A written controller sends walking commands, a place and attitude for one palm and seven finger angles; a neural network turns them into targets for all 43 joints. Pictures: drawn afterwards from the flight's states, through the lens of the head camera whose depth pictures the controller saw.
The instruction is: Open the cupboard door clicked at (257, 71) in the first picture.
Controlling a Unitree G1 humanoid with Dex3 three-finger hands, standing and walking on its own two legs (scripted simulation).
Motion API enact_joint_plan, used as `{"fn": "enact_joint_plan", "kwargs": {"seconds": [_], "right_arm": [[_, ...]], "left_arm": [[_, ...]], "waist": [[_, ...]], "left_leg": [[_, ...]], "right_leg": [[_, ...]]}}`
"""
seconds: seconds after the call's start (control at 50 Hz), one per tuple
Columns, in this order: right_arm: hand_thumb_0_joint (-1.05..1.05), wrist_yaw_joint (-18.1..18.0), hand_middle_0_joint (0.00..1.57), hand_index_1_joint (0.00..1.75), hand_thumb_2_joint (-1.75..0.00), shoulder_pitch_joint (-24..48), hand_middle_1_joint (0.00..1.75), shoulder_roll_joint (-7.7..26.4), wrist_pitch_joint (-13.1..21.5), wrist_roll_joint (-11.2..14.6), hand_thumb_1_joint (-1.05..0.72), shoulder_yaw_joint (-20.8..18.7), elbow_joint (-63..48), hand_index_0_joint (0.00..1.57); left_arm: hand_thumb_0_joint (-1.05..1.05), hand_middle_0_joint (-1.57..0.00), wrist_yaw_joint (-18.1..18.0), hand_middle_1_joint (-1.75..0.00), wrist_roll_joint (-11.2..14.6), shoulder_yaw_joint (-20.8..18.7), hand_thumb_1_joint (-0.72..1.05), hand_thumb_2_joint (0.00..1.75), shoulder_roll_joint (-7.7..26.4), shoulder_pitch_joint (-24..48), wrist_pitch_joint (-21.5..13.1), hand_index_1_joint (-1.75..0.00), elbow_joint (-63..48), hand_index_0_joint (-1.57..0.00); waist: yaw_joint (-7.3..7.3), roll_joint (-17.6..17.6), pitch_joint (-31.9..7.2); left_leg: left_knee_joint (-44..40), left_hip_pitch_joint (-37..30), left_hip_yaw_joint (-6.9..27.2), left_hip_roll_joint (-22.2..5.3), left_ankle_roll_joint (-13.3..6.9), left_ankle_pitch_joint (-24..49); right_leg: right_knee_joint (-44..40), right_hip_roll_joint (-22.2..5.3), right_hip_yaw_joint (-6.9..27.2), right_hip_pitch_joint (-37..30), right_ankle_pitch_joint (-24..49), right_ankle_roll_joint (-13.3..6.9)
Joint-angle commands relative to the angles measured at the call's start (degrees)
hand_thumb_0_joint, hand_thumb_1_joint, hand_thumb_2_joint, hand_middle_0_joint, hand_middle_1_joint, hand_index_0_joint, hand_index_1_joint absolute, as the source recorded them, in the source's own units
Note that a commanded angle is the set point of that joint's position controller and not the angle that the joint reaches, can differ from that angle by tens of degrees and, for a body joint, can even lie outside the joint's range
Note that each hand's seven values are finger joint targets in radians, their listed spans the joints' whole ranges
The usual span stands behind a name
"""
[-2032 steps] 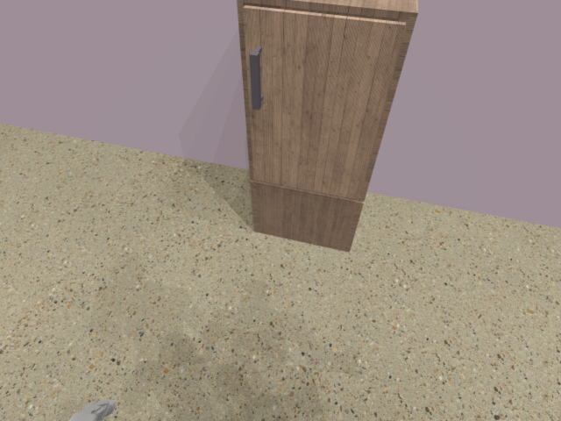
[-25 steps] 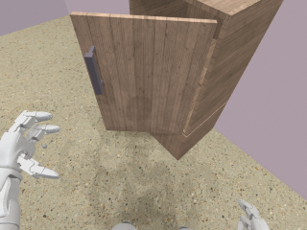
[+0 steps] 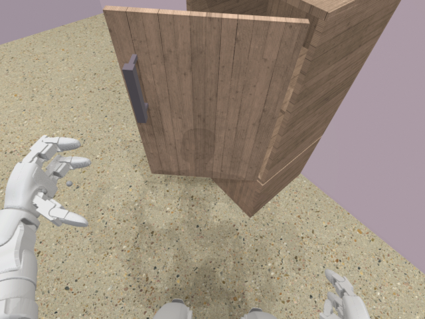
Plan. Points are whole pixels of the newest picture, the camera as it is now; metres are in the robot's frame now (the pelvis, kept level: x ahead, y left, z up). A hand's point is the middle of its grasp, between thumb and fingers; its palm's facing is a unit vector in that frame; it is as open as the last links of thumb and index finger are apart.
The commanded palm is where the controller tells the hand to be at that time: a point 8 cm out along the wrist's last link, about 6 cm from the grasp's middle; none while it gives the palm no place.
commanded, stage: move the hooked fingers beside the handle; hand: left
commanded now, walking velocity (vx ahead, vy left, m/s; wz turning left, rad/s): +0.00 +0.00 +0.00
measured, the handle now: (138, 90) +0.59 +0.22 +0.06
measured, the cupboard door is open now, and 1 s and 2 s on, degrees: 45 45 45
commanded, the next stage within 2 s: none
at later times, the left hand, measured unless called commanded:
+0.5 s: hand (83, 147) +0.40 +0.28 +0.07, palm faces +0.01 -1.00 -0.01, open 14.0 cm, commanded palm +0.38 +0.32 +0.07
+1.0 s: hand (92, 125) +0.46 +0.28 +0.07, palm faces +0.01 -1.00 +0.00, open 14.0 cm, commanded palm +0.45 +0.33 +0.06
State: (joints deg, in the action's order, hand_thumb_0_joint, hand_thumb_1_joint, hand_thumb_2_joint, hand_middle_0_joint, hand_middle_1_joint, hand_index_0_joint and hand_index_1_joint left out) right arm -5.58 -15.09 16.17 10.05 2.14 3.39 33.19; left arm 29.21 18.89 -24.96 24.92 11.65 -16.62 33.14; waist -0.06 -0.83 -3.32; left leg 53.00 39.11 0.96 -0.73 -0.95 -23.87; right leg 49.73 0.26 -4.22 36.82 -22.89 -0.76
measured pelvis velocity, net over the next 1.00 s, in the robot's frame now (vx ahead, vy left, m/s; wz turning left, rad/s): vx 0.00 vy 0.01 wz -0.04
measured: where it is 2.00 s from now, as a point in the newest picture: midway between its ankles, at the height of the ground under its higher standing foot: outside the picture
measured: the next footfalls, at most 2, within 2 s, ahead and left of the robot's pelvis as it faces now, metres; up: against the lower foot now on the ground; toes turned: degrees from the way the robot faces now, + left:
none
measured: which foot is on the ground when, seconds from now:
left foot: down 0.00-1.00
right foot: down 0.00-1.00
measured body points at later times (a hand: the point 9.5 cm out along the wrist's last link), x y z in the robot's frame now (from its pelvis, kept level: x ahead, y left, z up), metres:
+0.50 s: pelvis +0.01 +0.00 +0.00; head +0.09 +0.02 +0.44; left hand +0.39 +0.33 +0.07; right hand +0.09 -0.27 -0.10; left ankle +0.02 +0.11 -0.69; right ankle +0.02 -0.12 -0.69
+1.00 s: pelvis +0.00 +0.01 -0.02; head +0.11 +0.04 +0.42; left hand +0.45 +0.34 +0.07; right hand +0.04 -0.26 -0.12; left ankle +0.02 +0.11 -0.69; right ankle +0.02 -0.12 -0.69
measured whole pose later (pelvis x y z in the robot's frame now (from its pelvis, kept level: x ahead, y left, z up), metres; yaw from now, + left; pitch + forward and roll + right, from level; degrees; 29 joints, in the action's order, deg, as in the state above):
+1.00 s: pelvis +0.00 +0.01 -0.02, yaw -2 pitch +18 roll -3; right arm -3.1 -20.4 16.6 0.2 0.8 3.1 34.7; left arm 29.0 10.3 -29.9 36.7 42.2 -21.5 63.9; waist -6.2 0.0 -4.6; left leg 58.1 50.3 -0.2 -1.8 -1.9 -25.4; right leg 53.3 1.3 -2.9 48.0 -22.9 0.1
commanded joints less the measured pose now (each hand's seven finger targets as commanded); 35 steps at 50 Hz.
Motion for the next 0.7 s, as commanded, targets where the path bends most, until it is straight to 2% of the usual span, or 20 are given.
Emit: {"fn": "enact_joint_plan", "kwargs": {"seconds": [0.0,0.04,0.06,0.1,0.16,0.2,0.24,0.26,0.28,0.3,0.32,0.34,0.4,0.42,0.46,0.5,0.56,0.6,0.66,0.68], "right_arm": [[0.0,-0.8,0.2,0.3,-0.9,-1.7,0.3,8.4,2.7,0.2,-0.9,-4.2,-6.1,0.2],[0.0,-0.6,0.2,0.3,-0.9,-2.4,0.3,8.7,2.4,0.0,-0.9,-4.2,-5.8,0.2],[0.0,-0.4,0.2,0.3,-0.9,-2.7,0.3,8.6,2.0,0.1,-0.9,-4.3,-6.0,0.2],[0.0,-0.2,0.2,0.3,-0.9,-3.0,0.3,8.9,1.4,0.1,-0.9,-4.4,-6.2,0.2],[0.0,0.4,0.2,0.3,-0.9,-3.9,0.3,9.0,0.4,0.0,-0.9,-4.5,-6.9,0.2],[0.0,0.6,0.2,0.3,-0.9,-4.6,0.3,9.1,-0.2,-0.1,-0.9,-4.7,-6.9,0.2],[0.0,0.7,0.2,0.3,-0.9,-5.3,0.3,9.4,-0.8,-0.2,-0.9,-4.8,-6.5,0.2],[0.0,0.8,0.2,0.3,-0.9,-5.4,0.3,9.3,-1.0,-0.1,-0.9,-4.8,-6.3,0.2],[0.0,0.8,0.2,0.3,-0.9,-6.0,0.3,9.5,-1.2,-0.2,-0.9,-5.0,-5.7,0.2],[0.0,0.8,0.2,0.3,-0.9,-6.3,0.3,9.4,-1.4,-0.2,-0.9,-5.1,-5.7,0.2],[0.0,0.7,0.2,0.3,-0.9,-6.7,0.3,9.5,-1.6,-0.2,-0.9,-5.2,-5.5,0.2],[0.0,0.6,0.2,0.3,-0.9,-7.0,0.3,9.5,-1.7,-0.3,-0.9,-5.2,-5.1,0.2],[0.0,0.7,0.2,0.3,-0.9,-7.8,0.3,9.7,-2.3,-0.3,-0.9,-5.4,-4.3,0.2],[0.0,0.7,0.2,0.3,-0.9,-7.9,0.3,9.9,-2.6,-0.3,-0.9,-5.4,-4.2,0.2],[0.0,0.6,0.2,0.3,-0.9,-8.4,0.3,10.1,-3.1,-0.3,-0.9,-5.3,-4.0,0.2],[0.0,0.8,0.2,0.3,-0.9,-8.5,0.3,9.9,-3.5,-0.3,-0.9,-5.3,-4.0,0.2],[0.0,1.0,0.2,0.3,-0.9,-9.4,0.3,10.3,-4.3,-0.6,-0.9,-5.4,-3.9,0.2],[0.0,1.2,0.2,0.3,-0.9,-9.6,0.3,10.1,-4.7,-0.7,-0.9,-5.4,-4.0,0.2],[0.0,1.5,0.2,0.3,-0.9,-10.2,0.3,10.2,-5.4,-0.8,-0.9,-5.4,-4.1,0.2],[0.0,1.6,0.2,0.3,-0.9,-10.3,0.3,10.3,-5.8,-0.9,-0.9,-5.4,-3.8,0.2]], "left_arm": [[0.0,-0.3,0.3,-1.2,0.1,-3.5,-0.5,0.3,16.6,19.9,-5.0,-1.2,-11.0,-0.3],[0.0,-0.3,0.2,-1.2,-0.1,-4.2,-0.5,0.3,17.7,20.8,-4.4,-1.2,-8.9,-0.3],[0.0,-0.3,0.1,-1.2,-0.2,-4.3,-0.5,0.3,17.3,19.6,-3.8,-1.2,-7.0,-0.3],[0.0,-0.3,-0.4,-1.2,-0.3,-5.6,-0.5,0.3,18.6,19.6,-2.7,-1.2,-4.6,-0.3],[0.0,-0.3,-0.7,-1.2,-0.6,-7.4,-0.5,0.3,20.4,18.9,-2.4,-1.2,-2.6,-0.3],[0.0,-0.3,-0.9,-1.2,-0.7,-7.9,-0.5,0.3,20.9,19.3,-2.8,-1.2,-2.3,-0.3],[0.0,-0.3,-1.0,-1.2,-1.0,-8.4,-0.5,0.3,22.2,23.1,-4.0,-1.2,-1.0,-0.3],[0.0,-0.3,-0.6,-1.2,-1.2,-7.2,-0.5,0.3,21.1,24.8,-4.5,-1.2,-0.7,-0.3],[0.0,-0.3,-0.4,-1.2,-1.5,-7.7,-0.5,0.3,22.2,26.9,-5.3,-1.2,-0.3,-0.3],[0.0,-0.3,-0.1,-1.2,-1.7,-6.8,-0.5,0.3,21.4,27.8,-5.9,-1.2,-0.7,-0.3],[0.0,-0.3,0.1,-1.2,-1.8,-6.9,-0.5,0.3,21.7,28.3,-6.3,-1.2,-0.3,-0.3],[0.0,-0.3,0.7,-1.2,-1.6,-5.9,-0.5,0.3,21.3,30.7,-6.7,-1.2,-0.4,-0.3],[0.0,-0.3,1.5,-1.2,-1.7,-6.5,-0.5,0.3,22.1,30.9,-6.8,-1.2,2.3,-0.3],[0.0,-0.3,1.7,-1.2,-1.9,-6.8,-0.5,0.3,22.6,30.9,-6.5,-1.2,4.0,-0.3],[0.0,-0.3,2.0,-1.2,-2.3,-7.2,-0.5,0.3,24.1,33.3,-6.1,-1.2,5.8,-0.3],[0.0,-0.3,1.8,-1.2,-2.7,-6.3,-0.5,0.3,23.3,34.9,-5.8,-1.2,6.9,-0.3],[0.0,-0.3,1.0,-1.2,-3.6,-8.6,-0.5,0.3,27.1,37.8,-6.4,-1.2,7.7,-0.3],[0.0,-0.3,0.5,-1.2,-3.9,-8.1,-0.5,0.3,26.4,38.2,-6.9,-1.2,8.5,-0.3],[0.0,-0.3,0.6,-1.2,-4.3,-7.3,-0.5,0.3,26.0,39.6,-7.6,-1.2,9.3,-0.3],[0.0,-0.3,0.6,-1.2,-4.3,-7.2,-0.5,0.3,25.7,40.4,-7.5,-1.2,10.7,-0.3]], "waist": [[-1.87,-6.5,-18.6],[-1.48,-6.4,-18.8],[-1.41,-5.0,-18.9],[-1.11,-3.5,-18.8],[-0.36,-3.4,-19.1],[-0.71,-2.6,-19.9],[-1.71,-0.9,-18.3],[-2.31,-2.6,-18.4],[-2.5,-3.2,-19.0],[-2.69,-5.1,-20.4],[-2.75,-5.1,-20.9],[-3.51,-4.5,-21.4],[-3.14,-6.5,-22.8],[-3.19,-5.2,-22.5],[-3.31,-5.4,-22.5],[-3.53,-6.4,-21.7],[-3.54,-6.1,-23.4],[-3.61,-5.5,-24.0],[-3.83,-8.2,-25.1],[-4.22,-6.8,-24.5]], "left_leg": [[-8.3,-11.0,1.2,0.7,-0.2,10.6],[-8.2,-10.8,1.6,0.5,0.0,12.8],[-8.3,-10.5,1.3,0.5,0.0,13.4],[-8.2,-8.4,0.8,0.5,-0.1,13.1],[-8.0,-7.2,0.2,0.6,-0.1,15.5],[-7.5,-6.8,-0.3,0.6,-0.3,16.4],[-6.9,-5.1,-0.2,0.4,-0.5,15.5],[-6.7,-5.4,-0.6,0.5,-0.5,15.0],[-6.6,-6.0,-0.2,0.3,-0.5,15.4],[-6.4,-7.2,-0.3,0.3,-0.5,16.0],[-6.3,-7.8,-0.2,0.2,-0.5,16.3],[-5.7,-8.1,0.0,0.1,-0.7,17.3],[-5.6,-9.5,0.3,0.1,-0.4,18.5],[-5.7,-8.4,0.4,0.0,-0.4,17.2],[-5.5,-8.1,0.6,-0.1,-0.5,18.1],[-5.5,-8.0,0.5,-0.1,-0.5,17.6],[-5.0,-8.2,0.9,-0.3,-0.4,18.8],[-4.6,-8.1,0.9,-0.3,-0.4,19.6],[-4.3,-10.9,1.3,-0.8,0.1,22.9],[-4.2,-10.3,1.4,-0.8,0.0,21.5]], "right_leg": [[-6.4,1.1,2.9,-5.0,7.9,-0.9],[-5.6,1.3,2.3,-5.2,9.8,-1.2],[-5.7,1.3,2.3,-5.6,10.8,-0.9],[-5.7,1.1,2.6,-6.6,11.4,-0.6],[-5.3,1.2,2.7,-8.4,14.4,-0.7],[-5.2,1.2,3.1,-8.6,15.9,-0.4],[-5.0,1.5,3.3,-8.0,15.2,-0.4],[-5.1,1.5,3.6,-7.2,15.2,-0.3],[-4.7,1.5,3.3,-6.5,15.1,-0.4],[-4.5,1.6,3.4,-6.1,15.2,-0.5],[-4.4,1.7,3.3,-5.6,15.1,-0.5],[-4.2,1.8,3.4,-5.5,16.1,-0.6],[-4.0,1.8,3.1,-4.5,16.3,-0.7],[-4.1,1.8,2.9,-4.3,15.2,-0.6],[-3.7,1.8,2.9,-4.0,15.9,-0.8],[-3.8,1.7,2.7,-2.8,15.3,-0.7],[-3.0,1.9,2.6,-2.5,15.7,-0.7],[-2.8,2.0,2.6,-2.7,16.3,-0.6],[-2.2,2.3,2.1,-0.4,16.4,-0.9],[-2.4,2.3,2.0,0.0,15.8,-0.7]]}}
